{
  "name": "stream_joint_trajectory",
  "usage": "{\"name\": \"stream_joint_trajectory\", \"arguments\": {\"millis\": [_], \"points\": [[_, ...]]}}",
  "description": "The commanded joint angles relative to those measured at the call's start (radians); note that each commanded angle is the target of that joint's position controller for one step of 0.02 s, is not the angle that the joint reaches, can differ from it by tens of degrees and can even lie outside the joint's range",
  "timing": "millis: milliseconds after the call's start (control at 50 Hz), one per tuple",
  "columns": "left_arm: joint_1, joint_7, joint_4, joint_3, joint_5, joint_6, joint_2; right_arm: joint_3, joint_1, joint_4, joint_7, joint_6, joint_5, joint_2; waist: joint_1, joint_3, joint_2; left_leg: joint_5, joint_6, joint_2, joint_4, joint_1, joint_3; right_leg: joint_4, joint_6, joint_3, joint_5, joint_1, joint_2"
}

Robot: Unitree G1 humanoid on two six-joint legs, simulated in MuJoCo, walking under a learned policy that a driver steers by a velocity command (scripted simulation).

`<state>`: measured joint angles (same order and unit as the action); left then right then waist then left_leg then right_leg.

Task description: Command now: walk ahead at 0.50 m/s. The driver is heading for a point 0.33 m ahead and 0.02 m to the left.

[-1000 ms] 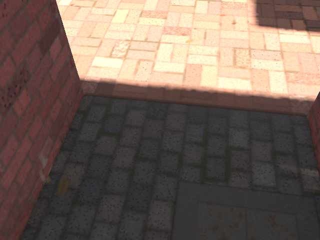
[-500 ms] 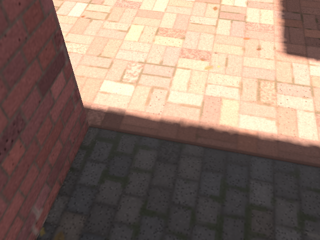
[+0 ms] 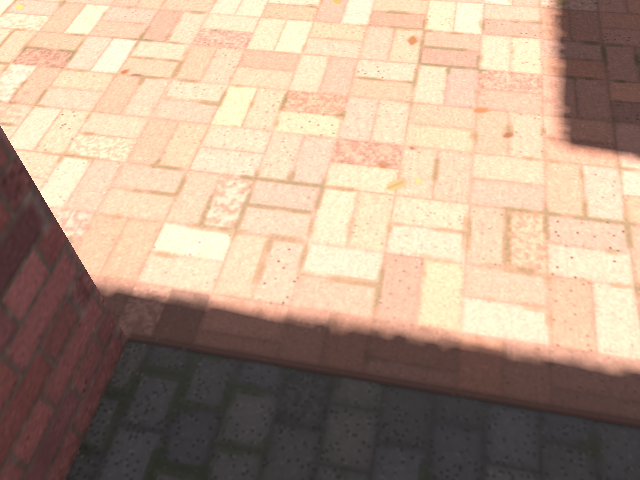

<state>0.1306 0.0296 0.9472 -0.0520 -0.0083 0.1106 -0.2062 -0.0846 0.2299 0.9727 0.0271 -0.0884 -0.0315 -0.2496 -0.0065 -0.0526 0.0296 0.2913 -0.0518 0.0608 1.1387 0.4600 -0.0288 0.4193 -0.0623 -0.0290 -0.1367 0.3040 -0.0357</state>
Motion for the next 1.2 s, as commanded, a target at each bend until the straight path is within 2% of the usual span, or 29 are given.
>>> {"name": "stream_joint_trajectory", "arguments": {"millis": [20,80,100,180,240,280,320,360,380,400,420,440,460,480,500,540,580,620,660,700,720,740,760,780,800,880,920,1060,1200], "points": [[0.056,-0.006,-0.01,-0.016,0.005,0.018,-0.101,-0.026,0.011,-0.046,0.007,0.0,0.004,-0.062,-0.009,0.102,-0.123,-0.076,-0.004,0.074,-0.07,0.155,-0.041,-0.238,-0.141,0.272,0.155,-0.232,0.255],[0.114,-0.026,0.02,-0.022,0.014,0.015,-0.137,-0.027,-0.098,-0.078,0.005,0.013,0.012,-0.05,-0.021,0.047,-0.09,-0.185,0.027,0.074,-0.235,0.224,-0.028,-0.277,-0.143,0.232,0.219,-0.244,0.259],[0.126,-0.033,0.031,-0.02,0.015,0.012,-0.132,-0.025,-0.139,-0.092,0.0,0.016,0.017,-0.042,-0.025,0.037,-0.08,-0.232,0.033,0.071,-0.299,0.224,-0.026,-0.284,-0.135,0.209,0.228,-0.242,0.249],[0.173,-0.042,0.061,-0.019,0.017,0.008,-0.142,-0.014,-0.249,-0.115,-0.018,0.018,0.012,-0.028,-0.047,-0.001,-0.088,-0.389,0.028,0.044,-0.469,0.182,-0.003,-0.305,-0.111,0.146,0.219,-0.229,0.221],[0.215,-0.045,0.092,-0.01,0.017,-0.002,-0.128,0.0,-0.324,-0.136,-0.03,0.017,0.017,-0.019,-0.062,-0.027,-0.082,-0.4,0.02,0.008,-0.558,0.131,0.032,-0.244,-0.091,0.089,0.466,-0.249,0.208],[0.235,-0.047,0.108,-0.009,0.017,-0.014,-0.137,0.009,-0.362,-0.151,-0.041,0.014,0.018,-0.014,-0.071,-0.018,-0.088,-0.381,0.011,-0.014,-0.589,0.105,0.045,-0.187,-0.091,0.083,0.563,-0.29,0.219],[0.216,-0.051,0.113,-0.013,0.018,-0.023,-0.159,0.006,-0.343,-0.155,-0.048,0.008,0.019,-0.04,-0.044,0.01,-0.104,-0.326,-0.011,-0.035,-0.626,0.056,0.043,-0.117,-0.086,0.099,0.651,-0.335,0.238],[0.166,-0.052,0.105,-0.018,0.024,-0.032,-0.175,-0.016,-0.188,-0.109,-0.042,0.001,0.03,-0.097,0.042,0.094,-0.119,-0.382,-0.046,-0.08,-0.717,-0.138,0.066,0.033,-0.054,0.09,0.793,-0.352,0.206],[0.174,-0.048,0.096,-0.014,0.015,-0.029,-0.164,-0.032,-0.072,-0.072,-0.034,-0.001,0.041,-0.149,0.077,0.185,-0.076,-0.688,-0.077,-0.032,-0.713,-0.352,0.033,0.18,-0.016,0.066,0.709,-0.275,0.151],[0.22,-0.041,0.085,-0.001,-0.006,-0.024,-0.124,-0.036,0.034,-0.055,-0.027,0.003,0.07,-0.2,0.07,0.329,0.053,-1.145,-0.176,0.171,-0.593,-0.714,-0.156,0.472,0.031,0.045,0.228,0.005,0.062],[0.36,-0.035,0.129,0.025,0.011,-0.026,-0.045,-0.01,0.067,-0.043,-0.035,0.012,0.064,-0.148,0.045,0.505,0.219,-1.279,-0.345,0.382,-0.623,-0.882,-0.396,0.75,0.071,0.088,-0.561,0.173,-0.045],[0.334,-0.03,0.149,0.0,0.028,-0.031,-0.124,0.003,0.044,-0.053,-0.042,0.021,0.043,-0.103,0.057,0.488,0.097,-1.017,-0.321,0.337,-0.681,-0.771,-0.399,0.839,0.068,0.185,-0.579,0.185,-0.008],[0.232,-0.035,0.114,-0.009,0.043,-0.042,-0.141,0.011,-0.077,-0.075,-0.039,0.024,0.029,-0.093,0.031,0.33,0.051,-0.786,-0.277,0.295,-0.743,-0.609,-0.312,0.838,0.076,0.139,-0.509,0.252,0.035],[0.17,-0.048,0.1,-0.014,0.036,-0.057,-0.133,0.026,-0.169,-0.091,-0.036,0.023,0.029,-0.06,0.003,0.221,-0.013,-0.619,-0.235,0.242,-0.801,-0.44,-0.249,0.778,0.089,0.107,-0.438,0.239,0.078],[0.147,-0.06,0.092,-0.023,0.02,-0.076,-0.131,0.035,-0.217,-0.092,-0.035,0.021,0.037,-0.042,-0.023,0.161,-0.016,-0.529,-0.21,0.212,-0.841,-0.297,-0.206,0.696,0.097,0.105,-0.387,0.182,0.108],[0.165,-0.072,0.087,-0.021,0.009,-0.098,-0.086,0.033,-0.238,-0.079,-0.033,0.03,0.058,-0.056,-0.055,0.137,0.06,-0.425,-0.184,0.156,-0.889,-0.14,-0.139,0.537,0.107,0.076,-0.327,0.042,0.107],[0.158,-0.082,0.089,-0.016,0.011,-0.102,-0.068,0.031,-0.218,-0.064,-0.019,0.035,0.075,-0.073,-0.046,0.152,0.09,-0.36,-0.188,0.128,-0.903,-0.11,-0.093,0.404,0.107,0.056,-0.283,-0.021,0.095],[0.13,-0.084,0.085,-0.019,0.009,-0.108,-0.086,0.03,-0.196,-0.053,-0.007,0.041,0.065,-0.087,-0.036,0.171,0.091,-0.174,-0.181,0.133,-0.931,-0.107,-0.108,0.313,0.1,0.049,-0.181,-0.067,0.093],[0.108,-0.08,0.085,-0.022,0.003,-0.115,-0.097,0.034,-0.209,-0.048,0.001,0.051,0.05,-0.087,-0.047,0.147,0.089,0.036,-0.149,0.121,-0.948,-0.069,-0.113,0.212,0.087,0.035,-0.09,-0.125,0.084],[0.087,-0.075,0.084,-0.022,-0.013,-0.116,-0.101,0.044,-0.194,-0.033,0.003,0.056,0.038,-0.065,-0.052,0.103,0.069,0.205,-0.089,0.09,-0.947,-0.028,-0.109,0.102,0.062,0.03,-0.043,-0.177,0.08],[0.075,-0.074,0.075,-0.021,-0.021,-0.115,-0.112,0.05,-0.159,-0.016,0.002,0.056,0.039,-0.053,-0.047,0.073,0.042,0.256,-0.046,0.071,-0.936,-0.024,-0.105,0.027,0.043,0.065,-0.02,-0.179,0.113],[0.078,-0.072,0.07,-0.02,-0.021,-0.117,-0.135,0.047,-0.14,-0.013,-0.002,0.058,0.035,-0.055,-0.029,0.057,-0.004,0.21,-0.021,0.041,-0.881,-0.029,-0.088,-0.008,0.024,0.097,-0.022,-0.18,0.155],[0.056,-0.071,0.086,-0.036,-0.004,-0.118,-0.194,0.04,-0.102,-0.016,0.002,0.065,0.031,-0.058,0.019,0.031,-0.143,0.137,0.0,-0.023,-0.862,-0.094,-0.009,-0.022,0.002,0.091,-0.208,-0.051,0.133],[0.042,-0.067,0.082,-0.027,0.0,-0.111,-0.144,0.038,-0.119,-0.009,0.008,0.069,0.039,-0.075,0.002,0.02,-0.136,0.073,0.011,-0.031,-0.81,-0.178,0.011,-0.064,0.009,0.095,-0.27,0.019,0.123],[0.033,-0.067,0.085,-0.018,-0.006,-0.103,-0.115,0.037,-0.116,-0.008,0.01,0.072,0.038,-0.069,0.011,0.029,-0.14,0.026,0.008,-0.033,-0.785,-0.216,0.02,-0.085,0.022,0.097,-0.27,0.041,0.125],[0.03,-0.065,0.089,-0.015,0.001,-0.084,-0.114,0.038,-0.088,0.021,0.01,0.075,0.039,-0.054,0.012,0.055,-0.091,-0.108,-0.005,-0.029,-0.747,-0.245,0.028,-0.056,0.04,0.086,-0.106,-0.014,0.113],[0.037,-0.064,0.088,-0.013,0.005,-0.078,-0.115,0.034,-0.098,0.026,0.014,0.077,0.028,-0.058,-0.001,0.07,-0.067,-0.17,-0.006,-0.022,-0.741,-0.254,0.026,-0.05,0.037,0.08,-0.04,-0.045,0.109],[0.056,-0.065,0.095,-0.01,0.008,-0.085,-0.114,0.027,-0.087,0.049,0.021,0.091,0.025,-0.066,-0.005,0.085,-0.032,-0.272,-0.001,-0.016,-0.717,-0.297,0.025,-0.034,0.028,0.064,0.064,-0.082,0.097],[0.061,-0.067,0.095,-0.009,0.008,-0.091,-0.105,0.021,-0.085,0.068,0.028,0.099,0.024,-0.073,-0.003,0.071,-0.028,-0.287,0.001,-0.011,-0.714,-0.308,0.021,-0.038,0.029,0.051,0.075,-0.092,0.087]]}}
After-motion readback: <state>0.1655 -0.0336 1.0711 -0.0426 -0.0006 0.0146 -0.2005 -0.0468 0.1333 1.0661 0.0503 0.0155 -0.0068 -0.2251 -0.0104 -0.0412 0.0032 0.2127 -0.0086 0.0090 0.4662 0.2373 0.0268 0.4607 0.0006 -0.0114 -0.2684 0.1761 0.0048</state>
